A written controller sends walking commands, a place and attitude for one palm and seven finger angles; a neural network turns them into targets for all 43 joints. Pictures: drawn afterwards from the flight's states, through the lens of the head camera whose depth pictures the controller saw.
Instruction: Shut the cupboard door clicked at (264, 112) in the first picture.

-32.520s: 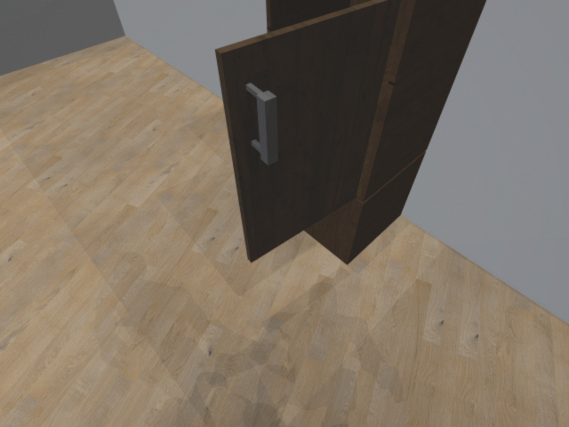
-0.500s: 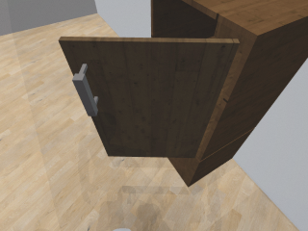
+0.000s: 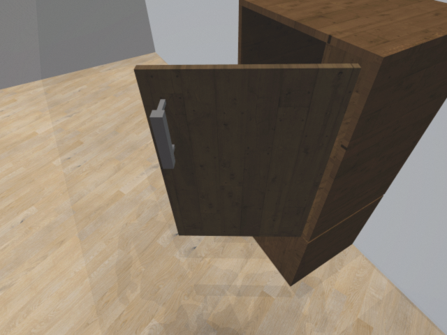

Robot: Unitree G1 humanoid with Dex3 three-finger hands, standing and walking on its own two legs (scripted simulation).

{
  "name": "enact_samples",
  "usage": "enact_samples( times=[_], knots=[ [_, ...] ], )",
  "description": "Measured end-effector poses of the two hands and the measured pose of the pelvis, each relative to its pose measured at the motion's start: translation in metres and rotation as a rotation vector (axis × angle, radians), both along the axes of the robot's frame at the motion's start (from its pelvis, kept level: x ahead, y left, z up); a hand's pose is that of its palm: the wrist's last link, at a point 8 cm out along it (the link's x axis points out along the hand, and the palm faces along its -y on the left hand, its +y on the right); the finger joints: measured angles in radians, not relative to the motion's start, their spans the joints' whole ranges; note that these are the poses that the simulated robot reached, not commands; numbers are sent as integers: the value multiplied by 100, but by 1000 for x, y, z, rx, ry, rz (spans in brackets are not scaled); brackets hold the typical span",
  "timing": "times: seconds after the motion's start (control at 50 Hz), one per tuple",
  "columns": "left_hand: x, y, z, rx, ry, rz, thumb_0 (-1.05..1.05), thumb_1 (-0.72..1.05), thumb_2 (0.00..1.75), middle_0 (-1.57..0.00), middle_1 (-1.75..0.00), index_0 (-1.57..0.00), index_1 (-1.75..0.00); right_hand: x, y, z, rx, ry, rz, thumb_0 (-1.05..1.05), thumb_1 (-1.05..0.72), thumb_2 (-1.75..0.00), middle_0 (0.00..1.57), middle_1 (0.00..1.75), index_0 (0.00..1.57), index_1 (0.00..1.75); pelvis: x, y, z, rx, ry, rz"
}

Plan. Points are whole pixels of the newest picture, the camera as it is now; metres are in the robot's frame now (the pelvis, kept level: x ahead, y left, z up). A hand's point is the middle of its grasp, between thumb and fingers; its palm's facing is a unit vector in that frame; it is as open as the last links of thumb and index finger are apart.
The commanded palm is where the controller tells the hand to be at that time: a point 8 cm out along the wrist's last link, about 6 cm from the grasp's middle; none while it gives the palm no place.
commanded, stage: come to a stop and stand still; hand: left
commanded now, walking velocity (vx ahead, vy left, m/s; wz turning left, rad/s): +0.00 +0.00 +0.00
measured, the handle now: (165, 134) +0.47 +0.16 +0.12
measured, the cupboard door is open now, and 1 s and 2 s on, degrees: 58 58 58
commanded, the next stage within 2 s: look again from close up in 0.96 s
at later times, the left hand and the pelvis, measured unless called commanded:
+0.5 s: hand out of the picture -0.06 +0.25 -0.18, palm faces +0.05 -0.98 -0.17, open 7.4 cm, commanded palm none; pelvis -0.03 +0.08 +0.00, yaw +0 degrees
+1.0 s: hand out of the picture -0.11 +0.25 -0.18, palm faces +0.10 -0.98 -0.15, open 7.4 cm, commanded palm none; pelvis -0.04 +0.10 +0.01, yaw +1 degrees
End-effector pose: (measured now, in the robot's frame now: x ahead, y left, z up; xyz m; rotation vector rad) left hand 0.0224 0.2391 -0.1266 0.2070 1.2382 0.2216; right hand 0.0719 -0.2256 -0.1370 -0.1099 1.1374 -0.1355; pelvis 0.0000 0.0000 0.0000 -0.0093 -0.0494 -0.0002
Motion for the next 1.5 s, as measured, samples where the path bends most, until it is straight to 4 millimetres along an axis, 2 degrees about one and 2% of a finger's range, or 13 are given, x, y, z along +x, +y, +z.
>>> enact_samples(
  times=[0.16,0.26,0.34,0.44,0.56,0.76,0.9,1.14,1.32,1.5],
  knots=[
    [0,36,-5,-39,-28,-35,0,90,90,-20,-30,-20,-30,-62,26,8,-55,95,-14,0,-92,-89,20,30,20,30,-17,36,3,-9,3,-22],
    [-18,49,-10,-65,14,-38,0,90,90,-20,-30,-20,-30,-94,43,8,-64,167,-27,0,-91,-89,20,30,20,30,-27,54,3,-13,10,-19],
    [-40,56,-15,-85,65,-20,0,91,90,-20,-30,-20,-30,-106,56,7,-65,201,-31,0,-91,-89,20,30,20,30,-31,66,3,-18,9,-12],
    [-70,61,-20,-106,127,14,0,91,90,-19,-30,-20,-30,-103,70,7,-63,199,-23,0,-91,-89,20,30,20,30,-34,77,3,-25,4,-3],
    [-101,62,-23,-129,184,51,0,91,90,-19,-30,-20,-30,-84,82,9,-70,157,-4,1,-91,-89,20,30,20,30,-36,87,3,-30,-2,3],
    [-131,61,-25,-153,233,90,0,91,90,-19,-30,-20,-30,-61,88,15,-88,102,16,0,-91,-89,20,30,20,30,-37,97,3,-27,-6,11],
    [-137,62,-25,-154,243,95,0,91,90,-19,-30,-20,-30,-64,91,15,-87,108,12,0,-91,-89,20,30,20,30,-38,99,4,-21,-6,13],
    [-135,59,-21,-140,229,98,0,91,90,-19,-30,-20,-30,-94,90,10,-64,181,-11,0,-91,-89,20,30,20,30,-41,91,7,-15,-10,19],
    [-133,45,-19,-140,212,96,0,91,90,-19,-30,-20,-30,-112,84,7,-40,219,-17,0,-91,-89,20,30,20,30,-45,79,7,-10,-8,25],
    [-136,25,-20,-160,200,96,0,91,90,-19,-30,-20,-30,-117,70,8,-42,220,-8,0,-91,-89,20,30,20,30,-50,65,8,-7,0,32]
  ],
)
